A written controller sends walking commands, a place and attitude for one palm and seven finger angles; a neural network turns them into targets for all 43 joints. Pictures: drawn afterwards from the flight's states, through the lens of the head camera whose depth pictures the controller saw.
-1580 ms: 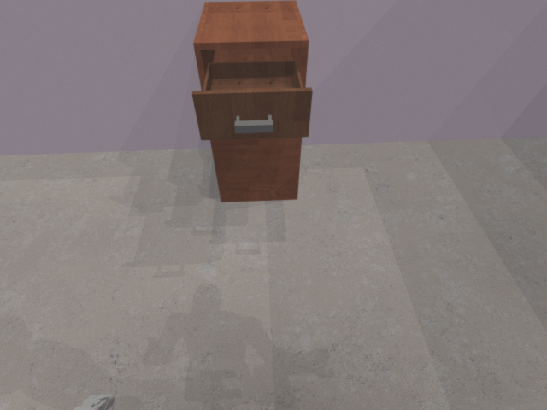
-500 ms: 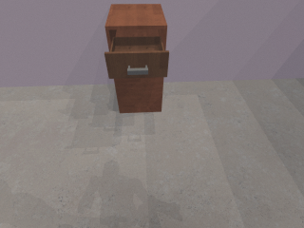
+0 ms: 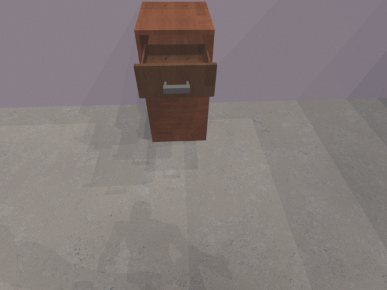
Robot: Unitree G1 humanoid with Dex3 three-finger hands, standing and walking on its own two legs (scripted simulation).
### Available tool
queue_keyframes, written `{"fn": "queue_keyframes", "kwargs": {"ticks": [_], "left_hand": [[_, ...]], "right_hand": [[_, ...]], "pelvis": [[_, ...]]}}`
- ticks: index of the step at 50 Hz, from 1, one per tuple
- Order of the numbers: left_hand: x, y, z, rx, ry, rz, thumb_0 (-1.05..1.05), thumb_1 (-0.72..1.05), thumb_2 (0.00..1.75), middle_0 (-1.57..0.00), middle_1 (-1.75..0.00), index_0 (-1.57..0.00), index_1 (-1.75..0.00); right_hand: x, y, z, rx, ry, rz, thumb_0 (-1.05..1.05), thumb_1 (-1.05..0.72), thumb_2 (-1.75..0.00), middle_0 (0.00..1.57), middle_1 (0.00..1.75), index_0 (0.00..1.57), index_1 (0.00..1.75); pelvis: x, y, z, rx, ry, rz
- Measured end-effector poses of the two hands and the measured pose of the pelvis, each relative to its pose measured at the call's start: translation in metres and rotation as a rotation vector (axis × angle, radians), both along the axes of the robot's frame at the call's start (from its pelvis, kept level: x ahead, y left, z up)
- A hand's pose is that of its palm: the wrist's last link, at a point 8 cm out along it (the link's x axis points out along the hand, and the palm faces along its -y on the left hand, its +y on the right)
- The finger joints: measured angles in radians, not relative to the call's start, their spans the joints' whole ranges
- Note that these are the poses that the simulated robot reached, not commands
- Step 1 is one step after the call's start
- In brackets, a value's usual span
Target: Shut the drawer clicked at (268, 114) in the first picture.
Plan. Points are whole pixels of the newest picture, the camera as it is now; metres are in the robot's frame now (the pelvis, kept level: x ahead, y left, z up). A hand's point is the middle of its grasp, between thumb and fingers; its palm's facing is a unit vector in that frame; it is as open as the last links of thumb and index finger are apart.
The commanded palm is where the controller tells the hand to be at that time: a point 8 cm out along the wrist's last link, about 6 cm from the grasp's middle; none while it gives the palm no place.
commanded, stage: walk to a spot facing it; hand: left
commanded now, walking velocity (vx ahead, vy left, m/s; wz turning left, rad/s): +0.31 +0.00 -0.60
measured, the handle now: (176, 86) +0.91 +0.13 -0.09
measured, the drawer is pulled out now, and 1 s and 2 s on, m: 0.30 0.30 0.30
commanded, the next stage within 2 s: turn to face it in 1.12 s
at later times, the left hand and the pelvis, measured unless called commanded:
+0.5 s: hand out of the picture +0.13 +0.13 -0.18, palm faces -0.14 -0.97 -0.22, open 7.4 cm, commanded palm none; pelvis +0.10 -0.06 -0.02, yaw -13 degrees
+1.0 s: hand (156, 210) +0.38 +0.14 -0.20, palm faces -0.33 -0.93 -0.16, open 7.4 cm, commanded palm none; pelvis +0.31 -0.04 -0.01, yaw -26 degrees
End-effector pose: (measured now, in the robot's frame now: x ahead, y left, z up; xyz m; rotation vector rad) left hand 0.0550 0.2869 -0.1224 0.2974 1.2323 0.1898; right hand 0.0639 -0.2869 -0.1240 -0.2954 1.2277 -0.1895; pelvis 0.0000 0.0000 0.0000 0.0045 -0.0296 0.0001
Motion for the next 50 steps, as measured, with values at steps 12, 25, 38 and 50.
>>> {"fn": "queue_keyframes", "kwargs": {"ticks": [12, 25, 38, 50], "left_hand": [[-0.005, -0.037, -0.024, -0.087, 0.142, -0.024, 0.0, 0.9, 0.9, -0.2, -0.3, -0.2, -0.3], [0.078, -0.111, -0.027, -0.103, 0.095, -0.097, 0.0, 0.9, 0.9, -0.2, -0.3, -0.2, -0.3], [0.156, -0.122, -0.027, -0.144, 0.197, -0.137, 0.0, 0.9, 0.9, -0.21, -0.3, -0.2, -0.3], [0.34, -0.098, -0.046, -0.141, 0.164, -0.282, 0.01, 0.91, 0.9, -0.2, -0.3, -0.2, -0.3]], "right_hand": [[-0.031, 0.021, -0.026, 0.084, 0.024, -0.155, 0.0, -0.9, -0.9, 0.2, 0.3, 0.2, 0.3], [-0.015, -0.015, -0.04, 0.13, 0.126, -0.289, 0.01, -0.91, -0.9, 0.2, 0.3, 0.2, 0.3], [0.181, -0.02, -0.006, 0.124, -0.179, -0.277, 0.0, -0.91, -0.9, 0.2, 0.3, 0.2, 0.3], [0.234, 0.014, -0.004, 0.058, -0.167, -0.431, 0.0, -0.91, -0.9, 0.2, 0.3, 0.2, 0.3]], "pelvis": [[0.033, -0.006, -0.013, 0.02, 0.013, -0.13], [0.098, -0.058, -0.018, -0.002, 0.01, -0.234], [0.205, -0.057, -0.008, -0.021, 0.039, -0.316], [0.313, -0.037, -0.013, -0.024, 0.015, -0.453]]}}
